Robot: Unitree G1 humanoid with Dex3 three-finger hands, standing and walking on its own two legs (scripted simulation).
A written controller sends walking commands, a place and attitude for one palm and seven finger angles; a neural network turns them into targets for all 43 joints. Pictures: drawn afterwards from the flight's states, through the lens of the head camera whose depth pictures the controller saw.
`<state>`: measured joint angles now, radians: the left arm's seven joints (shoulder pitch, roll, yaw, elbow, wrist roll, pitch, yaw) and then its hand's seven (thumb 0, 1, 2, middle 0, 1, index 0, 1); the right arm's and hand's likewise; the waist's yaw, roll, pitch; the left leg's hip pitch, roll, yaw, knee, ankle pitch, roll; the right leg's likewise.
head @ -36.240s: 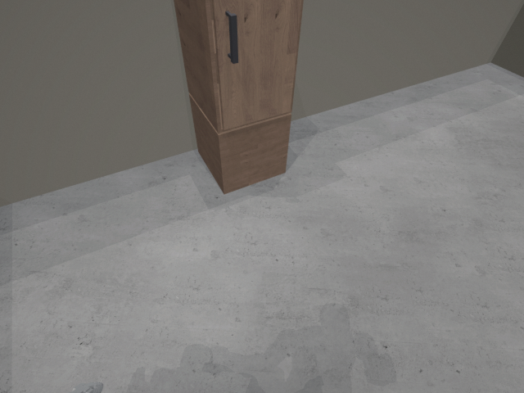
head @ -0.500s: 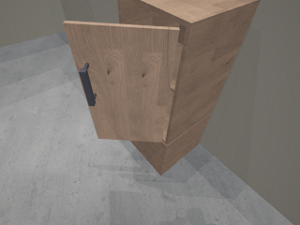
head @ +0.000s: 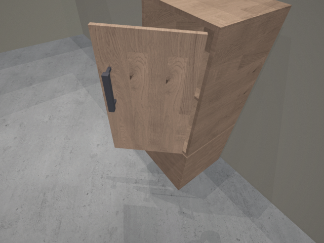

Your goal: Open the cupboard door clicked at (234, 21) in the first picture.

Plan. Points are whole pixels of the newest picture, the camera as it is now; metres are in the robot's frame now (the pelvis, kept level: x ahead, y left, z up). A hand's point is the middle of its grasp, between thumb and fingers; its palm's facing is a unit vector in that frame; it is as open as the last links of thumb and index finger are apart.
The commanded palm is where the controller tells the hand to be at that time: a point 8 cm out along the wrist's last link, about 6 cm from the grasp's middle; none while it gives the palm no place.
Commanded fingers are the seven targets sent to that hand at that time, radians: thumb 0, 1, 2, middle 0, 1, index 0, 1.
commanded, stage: come to a stop and stand still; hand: left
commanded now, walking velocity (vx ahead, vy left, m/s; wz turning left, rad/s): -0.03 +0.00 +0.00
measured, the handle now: (110, 90) +0.58 +0.23 +0.05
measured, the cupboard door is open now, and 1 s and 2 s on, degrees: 48 48 48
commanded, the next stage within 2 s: look again from close up in 1.32 s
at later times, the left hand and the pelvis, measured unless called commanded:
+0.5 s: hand out of the picture +0.08 +0.20 -0.17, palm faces -0.04 -0.97 -0.24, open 7.4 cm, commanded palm none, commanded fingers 0.00 0.90 0.90 -0.20 -0.30 -0.20 -0.30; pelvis +0.02 +0.01 +0.00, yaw -2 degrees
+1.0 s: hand out of the picture +0.04 +0.16 -0.17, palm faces -0.04 -0.98 -0.20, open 7.4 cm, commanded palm none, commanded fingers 0.00 0.90 0.90 -0.20 -0.30 -0.20 -0.30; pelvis +0.03 -0.02 +0.01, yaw -2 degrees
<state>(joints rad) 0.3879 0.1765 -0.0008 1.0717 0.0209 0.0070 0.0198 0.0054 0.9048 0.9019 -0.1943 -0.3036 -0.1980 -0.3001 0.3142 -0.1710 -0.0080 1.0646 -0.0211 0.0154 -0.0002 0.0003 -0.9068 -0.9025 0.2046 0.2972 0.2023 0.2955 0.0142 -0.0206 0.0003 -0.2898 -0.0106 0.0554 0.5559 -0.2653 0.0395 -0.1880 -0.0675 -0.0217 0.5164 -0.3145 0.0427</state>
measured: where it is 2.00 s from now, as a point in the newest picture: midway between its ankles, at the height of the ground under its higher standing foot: outside the picture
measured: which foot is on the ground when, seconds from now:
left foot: down 0.00-1.00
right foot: down 0.00-1.00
